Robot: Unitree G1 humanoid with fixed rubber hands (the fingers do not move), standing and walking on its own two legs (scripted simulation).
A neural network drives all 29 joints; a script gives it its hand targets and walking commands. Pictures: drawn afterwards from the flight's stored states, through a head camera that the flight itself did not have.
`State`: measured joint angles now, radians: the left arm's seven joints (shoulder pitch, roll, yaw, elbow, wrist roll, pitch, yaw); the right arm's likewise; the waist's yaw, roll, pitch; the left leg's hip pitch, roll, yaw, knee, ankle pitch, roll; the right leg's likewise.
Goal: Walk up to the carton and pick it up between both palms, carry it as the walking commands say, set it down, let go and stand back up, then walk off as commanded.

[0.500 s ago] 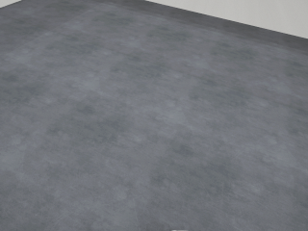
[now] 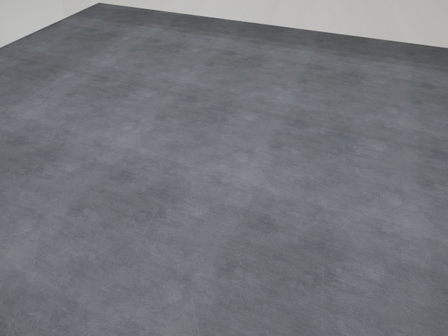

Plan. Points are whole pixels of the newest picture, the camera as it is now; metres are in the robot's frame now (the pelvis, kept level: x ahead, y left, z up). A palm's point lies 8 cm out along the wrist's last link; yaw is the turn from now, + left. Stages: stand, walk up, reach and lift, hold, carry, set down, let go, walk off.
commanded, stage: stand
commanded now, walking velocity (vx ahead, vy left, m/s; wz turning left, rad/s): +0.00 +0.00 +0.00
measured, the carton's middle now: out of the picture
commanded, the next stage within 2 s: walk off in 1.30 s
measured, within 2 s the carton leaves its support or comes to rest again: neither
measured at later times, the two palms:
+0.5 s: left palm out of the picture +0.00 +0.24 -0.15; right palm out of the picture -0.01 -0.22 -0.15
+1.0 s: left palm out of the picture -0.02 +0.24 -0.15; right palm out of the picture -0.03 -0.19 -0.15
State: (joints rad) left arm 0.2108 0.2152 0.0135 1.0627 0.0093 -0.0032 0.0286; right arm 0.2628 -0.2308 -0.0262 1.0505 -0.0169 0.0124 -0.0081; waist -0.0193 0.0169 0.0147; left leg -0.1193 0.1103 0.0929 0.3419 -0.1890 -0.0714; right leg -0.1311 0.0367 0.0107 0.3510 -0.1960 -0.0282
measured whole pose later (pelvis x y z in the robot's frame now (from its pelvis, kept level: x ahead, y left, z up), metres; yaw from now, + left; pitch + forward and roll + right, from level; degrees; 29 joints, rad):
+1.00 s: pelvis +0.00 +0.02 +0.00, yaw +0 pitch -1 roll +0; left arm 0.31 0.15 0.00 1.15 0.01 -0.01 0.04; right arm 0.32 -0.14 -0.01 1.16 -0.01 0.00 -0.03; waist -0.01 0.00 0.02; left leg -0.15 0.07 0.09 0.39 -0.23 -0.04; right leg -0.15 -0.01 0.02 0.40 -0.23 0.01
